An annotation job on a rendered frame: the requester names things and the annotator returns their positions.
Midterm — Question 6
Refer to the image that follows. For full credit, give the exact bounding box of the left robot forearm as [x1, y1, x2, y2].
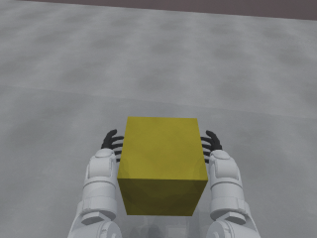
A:
[67, 148, 118, 238]

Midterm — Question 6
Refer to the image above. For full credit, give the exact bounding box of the robot left hand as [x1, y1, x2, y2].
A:
[101, 129, 124, 163]

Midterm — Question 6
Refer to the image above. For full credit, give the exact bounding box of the right robot forearm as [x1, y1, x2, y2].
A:
[208, 150, 261, 236]

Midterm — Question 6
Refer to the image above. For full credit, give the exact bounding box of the carton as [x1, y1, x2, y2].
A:
[117, 116, 209, 216]

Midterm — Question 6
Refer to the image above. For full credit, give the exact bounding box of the robot left upper arm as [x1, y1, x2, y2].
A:
[68, 220, 122, 238]

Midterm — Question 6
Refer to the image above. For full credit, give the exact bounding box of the robot right upper arm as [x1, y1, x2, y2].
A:
[206, 219, 261, 238]

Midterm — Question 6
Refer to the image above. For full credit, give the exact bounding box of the robot right hand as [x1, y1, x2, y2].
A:
[200, 130, 223, 164]

